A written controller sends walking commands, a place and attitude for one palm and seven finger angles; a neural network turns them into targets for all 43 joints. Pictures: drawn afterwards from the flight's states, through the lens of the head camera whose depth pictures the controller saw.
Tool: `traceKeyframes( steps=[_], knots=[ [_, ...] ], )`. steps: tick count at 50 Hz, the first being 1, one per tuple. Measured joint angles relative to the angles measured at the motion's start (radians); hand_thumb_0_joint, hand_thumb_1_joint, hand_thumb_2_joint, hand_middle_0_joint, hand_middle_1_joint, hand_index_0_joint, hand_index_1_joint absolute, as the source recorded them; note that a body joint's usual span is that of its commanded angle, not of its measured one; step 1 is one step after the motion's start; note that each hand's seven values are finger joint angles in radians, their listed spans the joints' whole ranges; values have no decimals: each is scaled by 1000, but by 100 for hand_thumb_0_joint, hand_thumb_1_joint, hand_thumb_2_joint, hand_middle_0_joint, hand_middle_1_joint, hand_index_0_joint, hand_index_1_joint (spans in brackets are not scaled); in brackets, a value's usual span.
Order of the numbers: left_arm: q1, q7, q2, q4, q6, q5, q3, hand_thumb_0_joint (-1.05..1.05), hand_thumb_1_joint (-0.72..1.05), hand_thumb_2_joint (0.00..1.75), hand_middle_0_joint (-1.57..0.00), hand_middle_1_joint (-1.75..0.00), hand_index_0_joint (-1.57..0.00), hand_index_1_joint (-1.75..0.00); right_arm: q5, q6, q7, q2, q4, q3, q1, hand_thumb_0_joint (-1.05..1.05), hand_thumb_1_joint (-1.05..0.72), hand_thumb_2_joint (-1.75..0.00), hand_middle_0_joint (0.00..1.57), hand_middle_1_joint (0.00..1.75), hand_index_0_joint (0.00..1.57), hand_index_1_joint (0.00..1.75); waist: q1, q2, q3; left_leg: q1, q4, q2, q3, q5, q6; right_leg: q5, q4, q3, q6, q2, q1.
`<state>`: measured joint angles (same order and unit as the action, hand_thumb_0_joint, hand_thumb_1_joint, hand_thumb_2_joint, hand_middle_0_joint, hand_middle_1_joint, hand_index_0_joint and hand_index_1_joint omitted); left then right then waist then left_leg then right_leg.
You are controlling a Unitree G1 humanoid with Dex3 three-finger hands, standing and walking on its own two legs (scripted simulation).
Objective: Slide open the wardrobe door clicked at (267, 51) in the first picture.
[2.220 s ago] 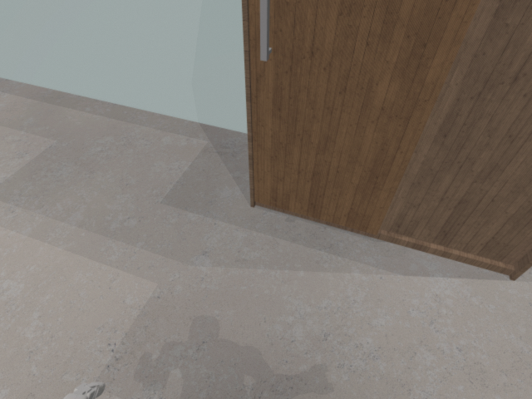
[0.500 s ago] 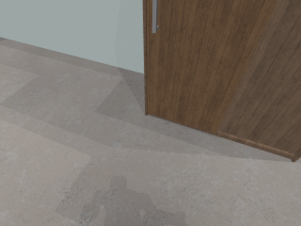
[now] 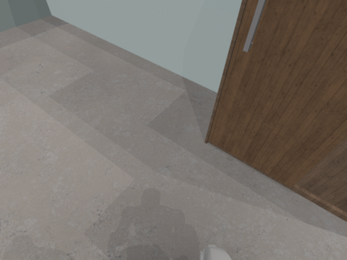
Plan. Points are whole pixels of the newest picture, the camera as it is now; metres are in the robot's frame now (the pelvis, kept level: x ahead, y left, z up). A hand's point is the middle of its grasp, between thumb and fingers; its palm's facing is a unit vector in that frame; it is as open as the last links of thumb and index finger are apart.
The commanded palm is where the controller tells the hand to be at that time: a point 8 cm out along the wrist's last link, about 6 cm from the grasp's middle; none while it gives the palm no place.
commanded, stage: walk to a spot facing it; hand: left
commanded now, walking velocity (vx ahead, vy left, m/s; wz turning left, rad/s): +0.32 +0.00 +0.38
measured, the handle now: (255, 24) +0.93 -0.29 +0.12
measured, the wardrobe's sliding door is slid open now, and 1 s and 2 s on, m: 0.00 0.00 0.00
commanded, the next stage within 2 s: turn to face it in 0.50 s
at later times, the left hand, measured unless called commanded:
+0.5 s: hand (122, 251) +0.17 +0.14 -0.16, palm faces +0.30 -0.92 -0.25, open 7.3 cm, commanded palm none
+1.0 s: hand (113, 253) +0.17 +0.16 -0.18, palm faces +0.35 -0.92 -0.19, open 7.4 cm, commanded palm none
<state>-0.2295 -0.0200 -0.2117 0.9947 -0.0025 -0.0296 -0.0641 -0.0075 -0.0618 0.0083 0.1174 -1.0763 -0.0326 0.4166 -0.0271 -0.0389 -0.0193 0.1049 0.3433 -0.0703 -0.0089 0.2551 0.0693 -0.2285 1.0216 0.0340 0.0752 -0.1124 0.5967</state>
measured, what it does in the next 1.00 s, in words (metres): walks ahead: right foot, then left foot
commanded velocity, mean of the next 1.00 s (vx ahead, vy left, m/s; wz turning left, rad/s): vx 0.05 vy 0.00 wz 0.07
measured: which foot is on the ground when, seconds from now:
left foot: down 0.00-0.22, up 0.24-0.68, down 0.70-1.00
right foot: up 0.00-0.18, down 0.20-0.70, up 0.72-1.00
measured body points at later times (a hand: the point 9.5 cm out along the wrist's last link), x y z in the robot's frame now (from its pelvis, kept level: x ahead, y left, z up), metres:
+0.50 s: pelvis +0.18 -0.06 +0.00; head +0.20 -0.07 +0.45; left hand +0.16 +0.18 -0.15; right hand +0.34 -0.30 -0.14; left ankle +0.19 +0.07 -0.66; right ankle +0.21 -0.14 -0.74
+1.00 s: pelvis +0.23 -0.01 +0.00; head +0.25 +0.01 +0.44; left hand +0.16 +0.21 -0.17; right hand +0.41 -0.18 -0.14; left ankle +0.23 +0.07 -0.74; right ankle +0.26 -0.16 -0.68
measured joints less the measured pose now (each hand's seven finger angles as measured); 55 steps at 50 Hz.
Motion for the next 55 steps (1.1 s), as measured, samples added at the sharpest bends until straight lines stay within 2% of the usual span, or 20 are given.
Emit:
traceKeyframes(
  steps=[4,9,10,11,13,15,18,22,25,29,33,34,35,37,38,40,43,49,55],
  knots=[
    [45,-1,19,-11,1,5,0,1,91,90,-20,-30,-19,-30,-4,-4,4,-2,-7,-7,4,1,-90,-90,21,30,20,30,-15,8,-6,-58,-29,-2,32,27,-13,10,-152,8,3,0,0],
    [102,-5,41,-43,22,9,3,1,91,90,-20,-30,-19,-30,-11,4,6,24,-11,-19,-1,0,-90,-90,21,30,20,30,-32,39,-24,-97,41,19,73,130,-47,14,-373,32,-23,39,-91],
    [106,-7,42,-56,36,8,7,1,91,90,-20,-30,-19,-30,-9,7,5,30,-12,-23,3,0,-90,-90,21,30,20,30,-33,46,-25,-84,105,24,87,172,-52,30,-431,40,-32,48,-136],
    [114,-5,40,-69,54,4,9,1,91,90,-20,-30,-20,-30,-5,11,3,34,-11,-26,3,0,-90,-90,21,30,20,30,-30,43,-29,-35,235,22,89,206,-52,106,-443,53,-64,44,-150],
    [126,6,50,-85,76,5,16,0,91,90,-20,-30,-20,-30,-2,28,-2,57,-10,-35,-27,1,-90,-90,20,30,20,30,-20,67,-53,102,573,34,81,243,-49,57,-375,97,-109,45,-162],
    [113,15,55,-89,77,6,21,0,91,90,-21,-30,-20,-30,-5,45,-8,83,1,-47,-65,1,-90,-90,20,30,20,30,-12,77,-58,228,809,54,43,201,-54,-3,-381,130,-124,43,-209],
    [75,32,59,-69,68,6,24,0,91,90,-21,-30,-20,-30,-10,71,-18,117,30,-60,-132,1,-90,-90,20,30,19,30,-13,81,-49,372,916,99,-11,111,-79,-5,-458,179,-117,40,-289],
    [23,46,50,-33,54,6,24,0,91,90,-21,-30,-20,-30,-11,92,-26,142,85,-66,-216,1,-91,-90,20,30,19,30,-8,68,-40,479,852,134,-47,48,-111,-5,-540,233,-123,33,-367],
    [-11,47,33,-14,41,6,24,0,92,90,-21,-30,-20,-30,-12,102,-33,146,116,-64,-267,1,-91,-90,20,30,19,30,5,56,-42,497,750,148,-60,12,-124,-17,-571,270,-118,29,-407],
    [-45,44,12,-7,26,5,23,0,91,90,-20,-30,-20,-30,-13,107,-41,137,144,-50,-320,0,-91,-90,19,30,19,30,33,41,-59,448,567,151,-84,3,-124,-54,-563,319,-103,18,-441],
    [-79,43,-8,-10,18,0,18,0,91,90,-21,-30,-20,-30,-14,102,-40,119,161,-27,-358,0,-91,-90,19,30,19,30,76,19,-78,335,371,131,-117,27,-99,-125,-485,349,-78,-11,-445],
    [-94,44,-12,-7,18,2,18,0,91,90,-21,-30,-20,-30,-15,94,-38,113,164,-20,-366,0,-91,-90,20,30,19,30,86,13,-77,286,295,123,-128,-19,-90,-149,-446,346,-69,-22,-438],
    [-107,44,-14,0,15,6,20,0,91,90,-20,-30,-20,-30,-18,82,-34,108,168,-13,-372,0,-91,-90,20,30,19,30,91,12,-74,255,251,119,-134,-62,-52,-171,-383,329,-59,-32,-415],
    [-104,50,-22,23,-4,14,24,0,91,90,-20,-30,-20,-30,-11,63,-21,84,165,3,-389,0,-91,-90,20,30,19,30,103,-9,-90,244,280,104,-149,-14,-3,-295,-207,207,-40,-30,-346],
    [-103,55,-21,37,-13,16,26,0,91,90,-20,-30,-20,-30,-8,57,-14,72,159,12,-393,0,-91,-90,20,30,19,30,108,-11,-90,228,277,104,-156,6,4,-329,-138,149,-34,-16,-317],
    [-103,56,-14,62,-24,16,28,0,91,90,-20,-30,-19,-30,-5,52,-3,48,145,25,-395,0,-91,-90,20,30,19,30,110,-9,-82,189,240,106,-169,14,5,-320,-59,75,-28,4,-273],
    [-99,46,0,76,-40,15,23,0,91,90,-20,-30,-19,-30,-2,51,6,15,124,34,-387,0,-90,-90,20,30,20,30,106,-2,-68,142,177,112,-192,-8,-3,-263,-14,21,-20,12,-225],
    [-79,30,23,48,-66,10,-5,0,91,90,-20,-30,-19,-30,5,59,14,-13,105,5,-340,-1,-91,-90,20,30,20,30,87,19,-56,106,141,147,-248,-11,-13,-220,9,17,-10,19,-169],
    [-29,18,27,-1,-72,5,-23,0,91,90,-20,-30,-19,-30,-10,70,12,48,99,-37,-301,-2,-91,-90,20,30,20,30,51,44,-59,112,181,195,-316,14,-41,-208,-159,66,-18,33,-213]
  ],
)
